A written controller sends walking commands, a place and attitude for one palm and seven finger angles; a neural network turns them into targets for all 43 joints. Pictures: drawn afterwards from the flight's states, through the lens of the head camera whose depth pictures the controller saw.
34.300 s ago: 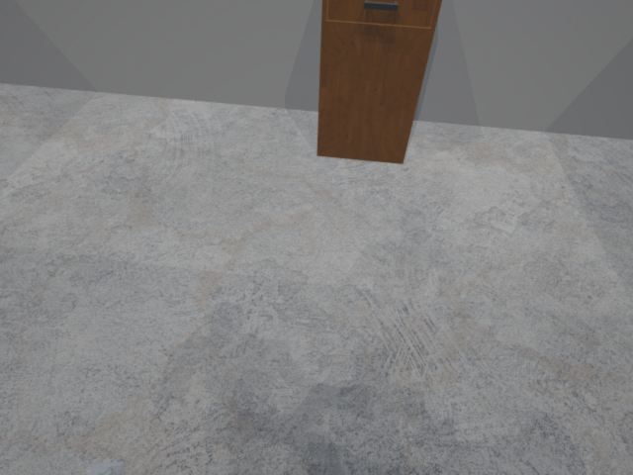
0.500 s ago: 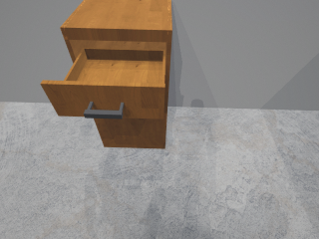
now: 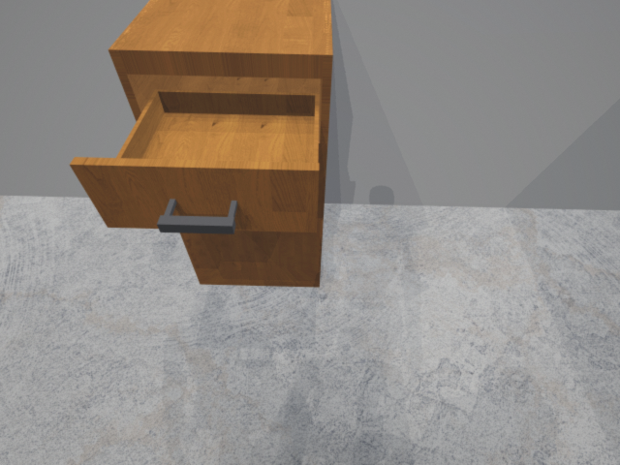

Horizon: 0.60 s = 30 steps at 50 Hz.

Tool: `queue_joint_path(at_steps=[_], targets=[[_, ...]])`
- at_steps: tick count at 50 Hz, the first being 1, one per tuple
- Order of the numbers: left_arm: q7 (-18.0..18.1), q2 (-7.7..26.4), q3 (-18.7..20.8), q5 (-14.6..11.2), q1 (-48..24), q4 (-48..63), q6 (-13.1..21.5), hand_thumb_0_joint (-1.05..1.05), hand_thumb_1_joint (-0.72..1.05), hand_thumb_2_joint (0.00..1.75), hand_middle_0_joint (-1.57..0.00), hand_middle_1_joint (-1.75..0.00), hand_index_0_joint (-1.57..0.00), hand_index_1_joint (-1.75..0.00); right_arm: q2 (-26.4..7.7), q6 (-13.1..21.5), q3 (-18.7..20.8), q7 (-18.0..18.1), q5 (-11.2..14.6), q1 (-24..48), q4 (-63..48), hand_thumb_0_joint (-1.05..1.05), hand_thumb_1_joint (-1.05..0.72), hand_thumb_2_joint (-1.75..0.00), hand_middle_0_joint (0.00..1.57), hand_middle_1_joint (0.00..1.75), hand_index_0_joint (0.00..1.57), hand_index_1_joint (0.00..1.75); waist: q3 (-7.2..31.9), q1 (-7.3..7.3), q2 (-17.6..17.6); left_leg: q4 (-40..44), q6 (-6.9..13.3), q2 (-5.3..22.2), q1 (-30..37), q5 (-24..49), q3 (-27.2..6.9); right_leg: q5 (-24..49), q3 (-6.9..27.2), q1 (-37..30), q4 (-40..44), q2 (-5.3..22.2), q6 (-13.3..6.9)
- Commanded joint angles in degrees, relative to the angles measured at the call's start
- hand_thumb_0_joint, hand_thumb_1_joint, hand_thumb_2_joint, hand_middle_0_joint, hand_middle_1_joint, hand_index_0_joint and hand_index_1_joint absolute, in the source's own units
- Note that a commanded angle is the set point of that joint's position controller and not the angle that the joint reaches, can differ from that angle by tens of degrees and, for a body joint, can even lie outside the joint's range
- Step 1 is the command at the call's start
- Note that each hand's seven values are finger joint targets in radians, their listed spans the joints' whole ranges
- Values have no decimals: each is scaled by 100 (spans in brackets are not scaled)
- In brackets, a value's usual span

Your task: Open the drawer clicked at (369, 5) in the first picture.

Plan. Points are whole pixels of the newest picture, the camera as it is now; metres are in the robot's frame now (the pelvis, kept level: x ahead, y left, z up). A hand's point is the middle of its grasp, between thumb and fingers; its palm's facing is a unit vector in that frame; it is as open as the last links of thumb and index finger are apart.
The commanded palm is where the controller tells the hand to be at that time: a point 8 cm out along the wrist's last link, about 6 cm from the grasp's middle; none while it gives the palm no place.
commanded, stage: look to check the result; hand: left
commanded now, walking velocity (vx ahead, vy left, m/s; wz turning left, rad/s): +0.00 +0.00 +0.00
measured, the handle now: (199, 215) +0.51 +0.23 -0.01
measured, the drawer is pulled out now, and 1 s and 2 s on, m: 0.30 0.30 0.30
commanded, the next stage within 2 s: stand and wait in 0.32 s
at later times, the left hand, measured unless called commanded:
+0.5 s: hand out of the picture +0.00 +0.15 -0.17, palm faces +0.05 -0.98 -0.18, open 7.4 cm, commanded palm none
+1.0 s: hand out of the picture +0.00 +0.14 -0.17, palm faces +0.05 -0.98 -0.18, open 7.4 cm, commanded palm none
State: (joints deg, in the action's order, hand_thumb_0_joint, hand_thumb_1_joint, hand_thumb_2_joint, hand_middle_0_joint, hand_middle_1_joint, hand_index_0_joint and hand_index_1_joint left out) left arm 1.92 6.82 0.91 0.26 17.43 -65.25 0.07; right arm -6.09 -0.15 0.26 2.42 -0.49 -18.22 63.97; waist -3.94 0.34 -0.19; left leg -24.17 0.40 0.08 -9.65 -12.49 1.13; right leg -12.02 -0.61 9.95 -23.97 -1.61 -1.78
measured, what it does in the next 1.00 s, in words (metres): stands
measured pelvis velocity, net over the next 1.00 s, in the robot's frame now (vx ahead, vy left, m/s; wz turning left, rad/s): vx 0.01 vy -0.03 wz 0.00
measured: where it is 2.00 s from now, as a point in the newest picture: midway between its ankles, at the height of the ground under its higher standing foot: outside the picture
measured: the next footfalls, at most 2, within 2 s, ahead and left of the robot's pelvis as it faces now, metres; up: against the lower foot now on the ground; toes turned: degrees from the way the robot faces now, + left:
none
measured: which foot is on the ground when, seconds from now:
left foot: down 0.00-1.00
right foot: down 0.00-1.00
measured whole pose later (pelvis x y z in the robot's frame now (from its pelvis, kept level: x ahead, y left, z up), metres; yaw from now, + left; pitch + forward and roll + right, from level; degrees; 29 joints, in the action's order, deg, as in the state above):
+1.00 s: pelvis +0.01 -0.03 +0.00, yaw +0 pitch -2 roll +0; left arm 2.0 6.7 0.9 0.1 16.8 -65.4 0.7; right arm -6.2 -0.3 0.3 2.5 -0.6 -17.7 64.8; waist -3.7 0.5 -0.6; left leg -22.8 -1.8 2.1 -7.6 -13.0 0.4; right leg -12.6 -1.3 7.9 -22.5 -3.7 -3.9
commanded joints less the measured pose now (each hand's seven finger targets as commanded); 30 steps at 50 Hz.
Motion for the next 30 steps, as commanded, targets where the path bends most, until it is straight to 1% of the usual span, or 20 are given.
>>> queue_joint_path(at_steps=[1,2,4,5,9,10,11,13,15,16,19,20,21,23,24,25,26,27,29,30], targets=[[52,498,90,21,417,102,62,0,90,90,-20,-30,-20,-30,-433,59,91,42,-9,-509,-52,0,-90,-90,20,30,20,30,-141,31,-74,495,177,511,46,354,-497,224,515,227,576,550,-99],[51,497,86,21,417,93,61,0,90,90,-20,-30,-20,-30,-445,56,86,41,-7,-486,-37,0,-90,-90,20,30,20,30,-185,22,-54,501,168,507,34,335,-478,231,519,248,575,547,-93],[51,503,91,19,405,86,63,0,90,90,-20,-30,-20,-30,-442,59,85,45,-8,-478,-36,0,-90,-90,20,30,20,30,-183,24,-139,505,158,501,39,351,-465,254,532,228,582,552,-100],[59,502,87,26,447,94,71,0,90,90,-20,-30,-20,-30,-448,57,97,44,-2,-439,-39,0,-90,-90,20,30,20,30,-173,11,-108,496,163,517,122,421,-469,304,544,280,577,533,-102],[55,507,93,21,395,83,69,0,90,90,-20,-30,-20,-30,-442,59,89,42,-5,-453,-15,0,-90,-90,20,30,20,30,-212,18,9,527,155,513,51,359,-454,284,540,211,595,546,-93],[63,518,89,27,424,105,77,0,90,90,-20,-30,-20,-30,-469,59,102,41,2,-436,-36,0,-90,-90,20,30,20,30,-180,11,41,495,158,520,117,461,-458,357,540,226,590,536,-97],[64,504,90,23,385,98,76,0,90,90,-20,-30,-20,-30,-451,64,94,43,-8,-456,-15,0,-90,-90,20,30,20,30,-171,28,-36,503,156,523,92,491,-443,403,530,175,579,550,-93],[64,500,96,17,392,101,79,0,90,90,-20,-30,-20,-30,-432,70,85,46,-11,-448,-3,0,-90,-90,20,30,20,30,-170,11,-111,503,151,512,92,538,-441,467,530,141,571,559,-103],[66,508,95,22,419,104,86,0,90,90,-20,-30,-20,-30,-444,66,96,48,-2,-406,-8,0,-90,-90,20,30,20,30,-179,-2,-32,505,151,522,152,553,-443,470,541,195,583,541,-106],[62,513,91,19,381,107,78,0,90,90,-20,-30,-20,-30,-437,63,85,49,-9,-442,12,0,-90,-90,20,30,20,30,-237,15,-114,498,145,513,78,506,-433,452,525,160,598,554,-102],[58,534,100,16,348,114,77,0,90,90,-20,-30,-20,-30,-424,58,81,41,-11,-455,23,0,-90,-90,20,30,20,30,-268,10,-71,526,129,498,35,428,-429,358,538,157,620,559,-111],[63,536,101,22,376,121,84,0,90,90,-20,-30,-20,-30,-437,52,92,39,-4,-429,11,0,-90,-90,20,30,20,30,-272,3,42,516,129,509,78,431,-433,332,543,208,634,540,-108],[62,508,92,15,363,115,82,0,90,90,-20,-30,-20,-30,-437,55,83,42,-16,-445,14,0,-90,-90,20,30,20,30,-244,14,-39,507,138,503,81,440,-430,345,554,176,642,554,-114],[59,533,105,10,347,125,84,0,90,90,-20,-30,-20,-30,-432,56,83,43,-14,-449,31,0,-90,-90,20,30,20,30,-194,7,-2,491,127,501,79,496,-421,435,549,119,621,565,-118],[58,540,106,9,335,126,88,0,90,90,-20,-30,-20,-30,-444,58,83,47,-12,-451,26,0,-90,-90,20,30,20,30,-180,13,-69,485,118,494,91,518,-409,469,561,96,630,571,-122],[66,534,107,21,359,130,94,0,90,90,-20,-30,-20,-30,-433,51,94,47,-6,-443,20,0,-90,-90,20,30,20,30,-156,15,10,462,119,514,149,546,-411,482,545,140,626,553,-124],[63,549,106,14,337,134,90,0,90,90,-20,-30,-20,-30,-430,52,86,45,-10,-473,29,0,-90,-90,20,30,20,30,-147,21,-62,469,120,512,121,539,-401,489,536,79,640,578,-123],[60,549,108,11,350,125,94,0,90,90,-20,-30,-20,-30,-423,57,84,47,-11,-458,31,0,-90,-90,20,30,20,30,-118,12,-51,455,115,503,137,589,-400,581,543,63,627,579,-127],[59,553,108,7,341,110,98,0,90,90,-20,-30,-20,-30,-428,52,83,50,-10,-461,41,0,-90,-90,20,30,20,30,-149,12,-36,458,104,498,122,592,-387,627,536,46,632,595,-132],[64,548,104,15,370,114,99,0,90,90,-20,-30,-20,-30,-435,40,92,47,-4,-446,23,0,-90,-90,20,30,20,30,-215,5,25,447,98,503,140,535,-384,552,545,138,657,569,-128]])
